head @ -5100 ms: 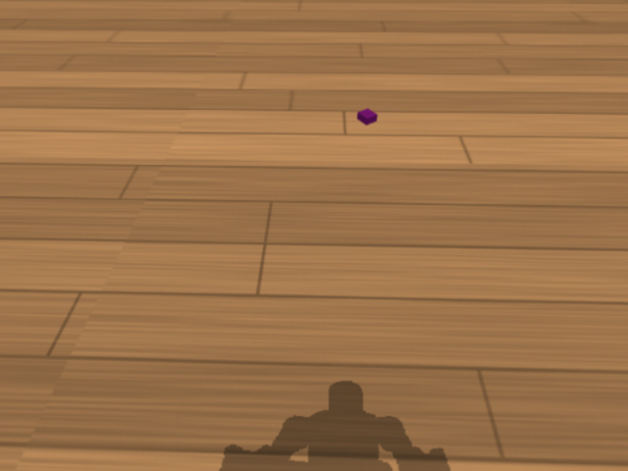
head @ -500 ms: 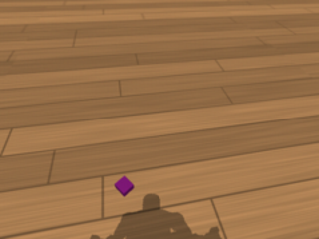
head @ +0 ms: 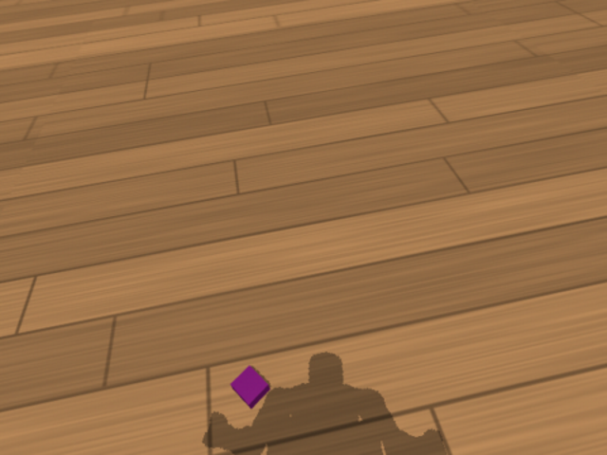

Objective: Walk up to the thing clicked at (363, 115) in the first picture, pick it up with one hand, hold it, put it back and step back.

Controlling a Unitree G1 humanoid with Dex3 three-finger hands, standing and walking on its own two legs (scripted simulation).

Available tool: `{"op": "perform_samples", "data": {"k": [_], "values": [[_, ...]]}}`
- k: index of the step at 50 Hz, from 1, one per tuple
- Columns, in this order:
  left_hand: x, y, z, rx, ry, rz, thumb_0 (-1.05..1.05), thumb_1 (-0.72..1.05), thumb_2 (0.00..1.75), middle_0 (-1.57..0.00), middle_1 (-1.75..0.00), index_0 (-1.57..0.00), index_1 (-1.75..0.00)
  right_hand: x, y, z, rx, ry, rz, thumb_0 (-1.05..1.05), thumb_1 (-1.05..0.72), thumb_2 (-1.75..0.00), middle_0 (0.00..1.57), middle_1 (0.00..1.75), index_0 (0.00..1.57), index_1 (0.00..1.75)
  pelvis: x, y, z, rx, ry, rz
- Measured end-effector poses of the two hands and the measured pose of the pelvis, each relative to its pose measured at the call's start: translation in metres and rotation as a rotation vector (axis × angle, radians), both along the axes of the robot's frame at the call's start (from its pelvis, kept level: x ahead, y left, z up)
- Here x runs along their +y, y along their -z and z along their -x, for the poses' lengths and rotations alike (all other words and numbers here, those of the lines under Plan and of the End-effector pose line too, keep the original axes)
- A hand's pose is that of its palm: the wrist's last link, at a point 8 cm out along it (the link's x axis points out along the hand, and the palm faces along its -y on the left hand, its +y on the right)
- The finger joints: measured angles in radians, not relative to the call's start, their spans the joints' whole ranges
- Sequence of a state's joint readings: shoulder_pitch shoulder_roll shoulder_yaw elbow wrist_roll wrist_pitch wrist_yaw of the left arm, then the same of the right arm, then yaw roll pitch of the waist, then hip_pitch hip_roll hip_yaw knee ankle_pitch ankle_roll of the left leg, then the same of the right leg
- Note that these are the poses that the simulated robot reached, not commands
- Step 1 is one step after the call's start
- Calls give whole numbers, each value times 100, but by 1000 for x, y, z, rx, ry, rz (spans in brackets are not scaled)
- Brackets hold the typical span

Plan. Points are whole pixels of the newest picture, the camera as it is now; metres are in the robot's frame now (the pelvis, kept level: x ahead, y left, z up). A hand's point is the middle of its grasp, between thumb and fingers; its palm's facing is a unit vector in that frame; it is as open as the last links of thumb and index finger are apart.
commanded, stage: walk up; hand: left
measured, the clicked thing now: (250, 386) +0.47 +0.24 -0.74
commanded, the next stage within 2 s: stand in 1.44 s
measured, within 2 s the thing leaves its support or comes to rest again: neither
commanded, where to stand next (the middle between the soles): +0.09 -0.01 m, yaw -2 degrees
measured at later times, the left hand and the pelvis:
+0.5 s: hand out of the picture +0.11 +0.28 -0.15, palm faces +0.00 -0.94 -0.33, open 7.4 cm; pelvis +0.05 +0.02 +0.01, yaw +1 degrees
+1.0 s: hand out of the picture +0.15 +0.27 -0.13, palm faces -0.02 -0.94 -0.33, open 7.4 cm; pelvis +0.06 +0.02 +0.02, yaw +0 degrees
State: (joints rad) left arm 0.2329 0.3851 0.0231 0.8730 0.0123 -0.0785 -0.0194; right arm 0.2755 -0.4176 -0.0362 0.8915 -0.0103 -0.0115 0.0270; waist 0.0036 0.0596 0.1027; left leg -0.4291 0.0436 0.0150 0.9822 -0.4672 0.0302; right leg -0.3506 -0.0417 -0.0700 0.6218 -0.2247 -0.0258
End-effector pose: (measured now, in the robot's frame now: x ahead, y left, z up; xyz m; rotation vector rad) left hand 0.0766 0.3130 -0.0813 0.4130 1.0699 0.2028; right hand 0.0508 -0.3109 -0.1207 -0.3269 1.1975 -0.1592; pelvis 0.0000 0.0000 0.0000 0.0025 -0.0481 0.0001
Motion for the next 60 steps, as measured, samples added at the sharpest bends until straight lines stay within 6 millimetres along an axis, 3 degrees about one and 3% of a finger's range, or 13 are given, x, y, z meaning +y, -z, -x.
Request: {"op": "perform_samples", "data": {"k": [3, 8, 14, 25, 31, 36, 43, 53, 60], "values": [[7, 4, -3, 21, -8, -1, 0, 90, 90, -21, -30, -21, -30, 5, -3, -17, -3, -9, 9, 0, -91, -90, 20, 30, 20, 30, 5, 0, -9, 7, 1, 2], [22, 28, -13, 60, -48, 24, 0, 90, 90, -21, -30, -21, -30, 13, -4, -33, -6, 2, 56, 0, -91, -90, 20, 30, 20, 30, 18, 10, -22, 3, -1, -6], [18, 40, -21, 108, -71, 79, 1, 90, 90, -21, -30, -20, -30, 28, -14, -56, -3, -2, 51, 0, -90, -90, 20, 30, 20, 30, 23, 3, -36, 6, -7, 15], [11, 30, -30, 159, -103, 94, 1, 90, 90, -21, -30, -21, -30, 44, -23, -117, -57, -34, 5, 0, -90, -90, 20, 30, 20, 30, 23, -13, -53, 13, -10, 11], [12, 19, -42, 149, -106, 77, 0, 90, 90, -21, -30, -20, -30, 44, -27, -132, -75, -24, -7, 0, -90, -90, 20, 30, 20, 30, 22, -18, -56, 10, -9, 6], [10, 13, -53, 133, -101, 73, 0, 90, 90, -21, -30, -20, -30, 41, -28, -130, -64, -7, -10, 0, -90, -90, 20, 30, 20, 30, 21, -22, -58, 7, -7, 4], [7, 11, -62, 124, -85, 81, 0, 90, 90, -21, -30, -20, -30, 36, -27, -108, -16, 24, -5, 0, -90, -90, 20, 30, 20, 30, 20, -24, -59, 7, -3, 3], [2, 15, -65, 138, -68, 97, 0, 90, 90, -21, -30, -20, -30, 33, -25, -73, 51, 71, 5, 0, -91, -90, 20, 30, 20, 30, 22, -25, -59, 6, 4, 3], [2, 17, -64, 144, -65, 102, 0, 90, 90, -21, -30, -20, -30, 35, -24, -63, 66, 81, 6, 0, -90, -90, 20, 30, 20, 30, 23, -25, -59, 7, 6, 3]]}}
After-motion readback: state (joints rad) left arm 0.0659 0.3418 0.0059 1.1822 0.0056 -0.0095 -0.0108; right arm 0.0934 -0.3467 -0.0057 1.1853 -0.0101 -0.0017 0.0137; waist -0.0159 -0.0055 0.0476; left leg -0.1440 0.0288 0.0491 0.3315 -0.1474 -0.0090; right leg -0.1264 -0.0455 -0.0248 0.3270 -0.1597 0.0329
